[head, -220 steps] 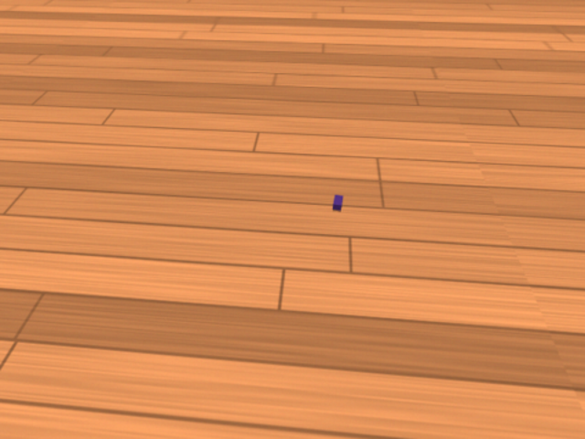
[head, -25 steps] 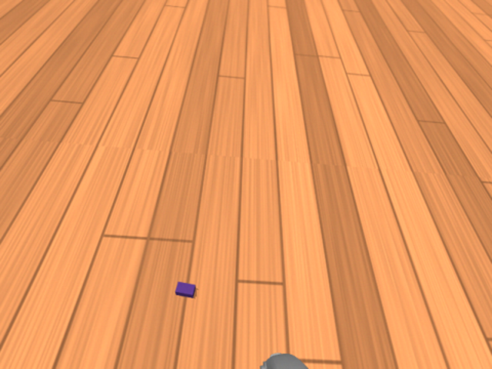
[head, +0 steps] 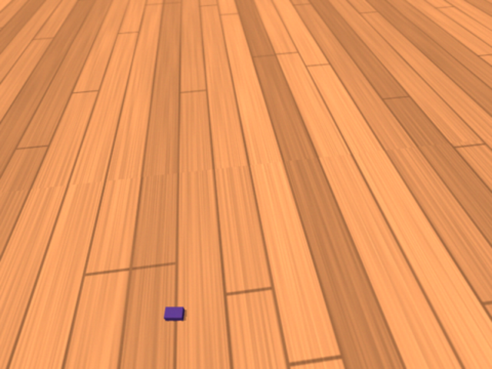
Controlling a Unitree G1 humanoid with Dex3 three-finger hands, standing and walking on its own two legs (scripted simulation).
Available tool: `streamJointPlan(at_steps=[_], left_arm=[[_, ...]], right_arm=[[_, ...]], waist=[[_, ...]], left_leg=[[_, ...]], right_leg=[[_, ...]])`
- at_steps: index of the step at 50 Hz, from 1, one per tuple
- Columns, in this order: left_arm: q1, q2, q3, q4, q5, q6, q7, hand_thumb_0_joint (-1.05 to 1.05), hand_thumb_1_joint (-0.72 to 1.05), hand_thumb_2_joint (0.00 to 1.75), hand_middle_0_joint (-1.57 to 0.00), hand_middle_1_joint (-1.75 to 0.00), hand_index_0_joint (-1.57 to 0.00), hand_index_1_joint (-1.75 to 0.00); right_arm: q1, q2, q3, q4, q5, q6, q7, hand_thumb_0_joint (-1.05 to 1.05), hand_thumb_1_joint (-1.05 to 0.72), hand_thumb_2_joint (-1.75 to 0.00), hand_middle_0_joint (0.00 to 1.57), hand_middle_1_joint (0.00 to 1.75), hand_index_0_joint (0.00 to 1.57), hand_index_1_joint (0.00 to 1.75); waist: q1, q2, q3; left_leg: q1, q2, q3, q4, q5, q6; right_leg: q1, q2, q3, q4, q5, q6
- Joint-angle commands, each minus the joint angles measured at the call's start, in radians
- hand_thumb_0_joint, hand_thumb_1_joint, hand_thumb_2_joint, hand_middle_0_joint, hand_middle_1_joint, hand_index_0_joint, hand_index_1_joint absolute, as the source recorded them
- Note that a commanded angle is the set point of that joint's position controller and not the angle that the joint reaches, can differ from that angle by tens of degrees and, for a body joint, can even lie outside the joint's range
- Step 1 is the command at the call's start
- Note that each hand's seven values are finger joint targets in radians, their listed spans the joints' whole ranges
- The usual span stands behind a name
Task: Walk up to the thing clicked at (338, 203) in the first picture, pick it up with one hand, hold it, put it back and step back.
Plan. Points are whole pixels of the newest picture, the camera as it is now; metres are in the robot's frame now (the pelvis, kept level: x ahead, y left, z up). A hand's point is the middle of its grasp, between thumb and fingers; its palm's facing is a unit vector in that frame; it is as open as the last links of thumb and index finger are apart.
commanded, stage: walk up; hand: left
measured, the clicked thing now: (174, 313) +0.46 +0.30 -0.75
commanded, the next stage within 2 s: none
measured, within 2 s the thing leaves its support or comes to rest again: neither
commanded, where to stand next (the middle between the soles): +0.10 +0.01 m, yaw +5 degrees
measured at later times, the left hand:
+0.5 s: hand out of the picture +0.17 +0.20 -0.15, palm faces +0.03 -0.94 -0.35, open 7.4 cm
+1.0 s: hand out of the picture +0.09 +0.25 -0.13, palm faces +0.09 -0.92 -0.38, open 7.4 cm
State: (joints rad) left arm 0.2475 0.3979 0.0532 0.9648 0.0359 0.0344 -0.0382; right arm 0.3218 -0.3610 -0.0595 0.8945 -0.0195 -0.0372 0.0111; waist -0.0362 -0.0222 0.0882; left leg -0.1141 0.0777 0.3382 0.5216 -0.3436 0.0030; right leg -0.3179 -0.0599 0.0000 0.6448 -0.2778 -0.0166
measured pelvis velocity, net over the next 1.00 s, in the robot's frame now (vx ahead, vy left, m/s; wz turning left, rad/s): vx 0.01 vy -0.02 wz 0.06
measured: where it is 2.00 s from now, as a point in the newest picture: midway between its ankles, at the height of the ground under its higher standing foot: outside the picture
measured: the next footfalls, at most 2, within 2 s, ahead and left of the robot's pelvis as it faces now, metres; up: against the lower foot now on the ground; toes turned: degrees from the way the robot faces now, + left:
left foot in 0.50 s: +0.08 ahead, +0.10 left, +0.00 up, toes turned +3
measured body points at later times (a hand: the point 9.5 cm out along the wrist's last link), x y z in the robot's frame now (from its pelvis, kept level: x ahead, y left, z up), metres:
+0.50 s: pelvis +0.04 -0.04 +0.00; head +0.08 -0.04 +0.45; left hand +0.16 +0.25 -0.12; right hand +0.11 -0.36 -0.13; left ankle +0.04 +0.10 -0.73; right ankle +0.04 -0.11 -0.73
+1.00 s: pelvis +0.01 -0.02 +0.01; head +0.03 -0.03 +0.46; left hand +0.09 +0.29 -0.10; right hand +0.14 -0.30 -0.12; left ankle +0.04 +0.10 -0.73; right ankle +0.04 -0.12 -0.73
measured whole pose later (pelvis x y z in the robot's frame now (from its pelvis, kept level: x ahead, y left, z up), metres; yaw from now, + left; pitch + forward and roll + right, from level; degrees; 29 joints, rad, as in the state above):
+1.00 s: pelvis +0.01 -0.02 +0.01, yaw +4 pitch -3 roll +0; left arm 0.05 0.35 0.03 1.13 0.01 -0.01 0.00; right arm 0.07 -0.35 0.00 1.09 -0.01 0.00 0.02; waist 0.02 0.03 0.07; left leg -0.19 0.00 -0.01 0.42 -0.18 0.00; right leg -0.17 0.00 -0.06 0.41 -0.20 -0.02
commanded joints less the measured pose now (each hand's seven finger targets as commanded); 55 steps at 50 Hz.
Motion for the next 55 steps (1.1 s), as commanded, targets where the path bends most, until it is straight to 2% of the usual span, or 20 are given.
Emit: streamJointPlan(at_steps=[1,2,3,4,7,10,13,15,19,22,24,26,27,28,29,31,33,37,46,55], left_arm=[[0.01,0.212,0.051,-0.039,-0.005,-0.069,0.04,0.0,0.9,0.9,-0.2,-0.3,-0.2,-0.3],[-0.006,0.259,0.057,-0.05,-0.011,-0.078,0.051,0.0,0.9,0.9,-0.2,-0.3,-0.2,-0.3],[-0.003,0.268,0.052,-0.055,-0.01,-0.075,0.058,0.0,0.9,0.9,-0.2,-0.3,-0.2,-0.3],[-0.027,0.258,0.051,-0.056,-0.01,-0.071,0.063,0.0,0.9,0.9,-0.2,-0.3,-0.2,-0.3],[-0.084,0.182,0.038,-0.053,-0.027,-0.076,0.076,0.0,0.9,0.9,-0.2,-0.3,-0.2,-0.3],[-0.077,0.171,0.035,-0.048,-0.024,-0.078,0.084,0.0,0.9,0.9,-0.2,-0.3,-0.2,-0.3],[-0.132,0.179,0.048,-0.058,-0.026,-0.071,0.087,0.0,0.9,0.9,-0.2,-0.3,-0.2,-0.3],[-0.153,0.174,0.051,-0.064,-0.025,-0.072,0.086,0.0,0.9,0.9,-0.2,-0.3,-0.2,-0.3],[-0.185,0.192,0.054,-0.059,-0.02,-0.076,0.084,0.0,0.9,0.9,-0.2,-0.3,-0.2,-0.3],[-0.228,0.202,0.05,-0.058,-0.024,-0.073,0.081,0.0,0.9,0.9,-0.2,-0.3,-0.2,-0.3],[-0.249,0.194,0.046,-0.052,-0.037,-0.064,0.078,0.0,0.9,0.9,-0.2,-0.3,-0.2,-0.3],[-0.232,0.147,0.034,-0.057,-0.053,-0.06,0.072,0.0,0.9,0.9,-0.2,-0.3,-0.2,-0.3],[-0.212,0.128,0.029,-0.044,-0.058,-0.054,0.069,0.0,0.9,0.9,-0.2,-0.3,-0.2,-0.3],[-0.209,0.139,0.032,-0.014,-0.049,-0.049,0.069,0.0,0.9,0.9,-0.2,-0.3,-0.2,-0.3],[-0.215,0.139,0.028,0.002,-0.04,-0.054,0.068,0.0,0.9,0.9,-0.2,-0.3,-0.2,-0.3],[-0.222,0.168,0.029,0.015,-0.034,-0.066,0.061,0.0,0.9,0.9,-0.2,-0.3,-0.2,-0.3],[-0.244,0.201,0.03,0.022,-0.032,-0.071,0.059,0.0,0.9,0.9,-0.2,-0.3,-0.2,-0.3],[-0.28,0.184,0.018,0.049,-0.035,-0.07,0.055,0.0,0.9,0.9,-0.2,-0.3,-0.2,-0.3],[-0.3,0.172,0.017,0.091,-0.026,-0.07,0.044,0.0,0.9,0.9,-0.2,-0.3,-0.2,-0.3],[-0.255,0.171,0.023,0.101,-0.023,-0.072,0.04,0.0,0.9,0.9,-0.2,-0.3,-0.2,-0.3]], right_arm=[[-0.027,-0.162,-0.026,-0.078,0.015,0.001,-0.013,0.0,-0.9,-0.9,0.2,0.3,0.2,0.3],[-0.02,-0.114,-0.009,-0.08,0.019,0.008,-0.01,0.0,-0.9,-0.9,0.2,0.3,0.2,0.3],[-0.071,-0.157,-0.016,-0.074,0.027,0.019,-0.021,0.0,-0.9,-0.9,0.2,0.3,0.2,0.3],[-0.078,-0.184,-0.022,-0.054,0.028,0.022,-0.026,0.0,-0.9,-0.9,0.2,0.3,0.2,0.3],[-0.035,-0.175,-0.009,0.028,0.04,0.032,-0.03,0.0,-0.9,-0.9,0.2,0.3,0.2,0.3],[-0.049,-0.179,0.0,0.048,0.037,0.038,-0.045,0.0,-0.9,-0.9,0.2,0.3,0.2,0.3],[-0.056,-0.184,-0.004,0.062,0.031,0.039,-0.054,0.0,-0.9,-0.9,0.2,0.3,0.2,0.3],[-0.072,-0.184,-0.005,0.065,0.024,0.04,-0.053,0.0,-0.9,-0.9,0.2,0.3,0.2,0.3],[-0.124,-0.181,-0.013,0.06,0.008,0.04,-0.039,0.0,-0.9,-0.9,0.2,0.3,0.2,0.3],[-0.104,-0.175,-0.018,0.067,0.002,0.034,-0.031,0.0,-0.9,-0.9,0.2,0.3,0.2,0.3],[-0.074,-0.181,-0.026,0.09,-0.005,0.02,-0.031,0.0,-0.9,-0.9,0.2,0.3,0.2,0.3],[-0.128,-0.256,-0.041,0.069,-0.013,0.007,-0.033,0.0,-0.9,-0.9,0.2,0.3,0.2,0.3],[-0.198,-0.279,-0.038,0.048,-0.006,0.001,-0.03,0.0,-0.9,-0.9,0.2,0.3,0.2,0.3],[-0.25,-0.279,-0.034,0.041,0.005,0.002,-0.027,0.0,-0.9,-0.9,0.2,0.3,0.2,0.3],[-0.262,-0.245,-0.024,0.049,0.008,0.006,-0.025,0.0,-0.9,-0.9,0.2,0.3,0.2,0.3],[-0.261,-0.212,-0.008,0.054,0.014,0.012,-0.021,0.0,-0.9,-0.9,0.2,0.3,0.2,0.3],[-0.22,-0.208,-0.006,0.071,0.02,0.014,-0.022,0.0,-0.9,-0.9,0.2,0.3,0.2,0.3],[-0.257,-0.218,-0.001,0.095,0.021,0.019,-0.014,0.0,-0.9,-0.9,0.2,0.3,0.2,0.3],[-0.269,-0.196,0.011,0.146,0.013,0.022,-0.002,0.0,-0.9,-0.9,0.2,0.3,0.2,0.3],[-0.287,-0.199,0.002,0.147,0.005,0.014,0.0,0.0,-0.9,-0.9,0.2,0.3,0.2,0.3]], waist=[[0.053,-0.153,-0.07],[0.044,-0.258,-0.068],[0.081,-0.246,-0.077],[0.073,-0.206,-0.066],[0.036,-0.143,-0.145],[0.05,-0.104,-0.18],[0.046,-0.108,-0.139],[0.048,-0.104,-0.117],[0.053,-0.067,-0.077],[0.026,-0.051,-0.111],[0.002,-0.001,-0.143],[0.046,0.139,-0.185],[0.07,0.168,-0.173],[0.068,0.196,-0.164],[0.075,0.176,-0.153],[0.07,0.135,-0.173],[0.038,0.07,-0.199],[0.032,0.018,-0.155],[0.035,-0.048,-0.064],[0.048,0.043,-0.084]], left_leg=[[-0.162,0.133,-0.154,0.168,0.16,0.037],[-0.266,0.012,-0.176,0.252,-0.148,-0.014],[-0.273,-0.006,-0.292,0.266,-0.264,-0.023],[-0.258,0.012,-0.326,0.279,-0.271,-0.023],[-0.315,-0.033,-0.392,0.306,-0.189,-0.004],[-0.272,-0.073,-0.434,0.324,-0.088,-0.006],[-0.268,-0.067,-0.43,0.354,-0.045,-0.009],[-0.266,-0.055,-0.416,0.35,-0.042,-0.004],[-0.22,-0.025,-0.401,0.282,-0.049,0.014],[-0.157,-0.018,-0.361,0.133,-0.018,0.029],[-0.061,-0.021,-0.361,-0.078,0.219,0.039],[-0.011,0.128,-0.576,-0.109,0.574,0.108],[-0.023,0.19,-0.64,-0.129,0.557,0.165],[-0.09,0.219,-0.645,-0.094,0.535,0.217],[-0.131,0.192,-0.606,-0.078,0.538,0.185],[-0.139,0.078,-0.47,-0.036,0.45,0.078],[-0.088,0.023,-0.436,-0.012,0.365,0.042],[-0.043,0.031,-0.451,-0.049,0.324,0.057],[-0.042,0.022,-0.456,-0.158,0.143,0.035],[-0.112,0.039,-0.499,-0.232,0.067,0.033]], right_leg=[[0.193,-0.058,0.195,-0.282,0.229,-0.05],[0.224,-0.181,0.4,-0.321,0.349,-0.113],[0.199,-0.235,0.505,-0.316,0.318,-0.21],[0.182,-0.237,0.495,-0.303,0.298,-0.222],[0.355,-0.157,0.25,-0.238,0.575,-0.13],[0.329,-0.14,0.2,-0.227,0.744,-0.066],[0.274,-0.162,0.16,-0.242,0.758,-0.07],[0.244,-0.185,0.154,-0.237,0.751,-0.102],[0.154,-0.226,0.166,-0.24,0.618,-0.144],[0.154,-0.23,0.154,-0.167,0.577,-0.159],[0.141,-0.19,0.111,-0.077,0.553,-0.109],[0.088,-0.032,0.029,0.038,0.322,-0.019],[0.053,0.035,0.009,0.035,0.088,0.001],[0.132,0.034,0.018,0.0,-0.069,-0.005],[0.184,0.024,0.04,-0.084,-0.043,-0.014],[0.245,-0.035,0.077,-0.168,0.206,-0.028],[0.213,-0.1,0.148,-0.172,0.306,-0.065],[0.145,-0.085,0.129,-0.241,0.217,-0.043],[0.095,-0.089,0.139,-0.397,-0.055,-0.02],[0.178,-0.065,0.098,-0.373,-0.029,-0.017]])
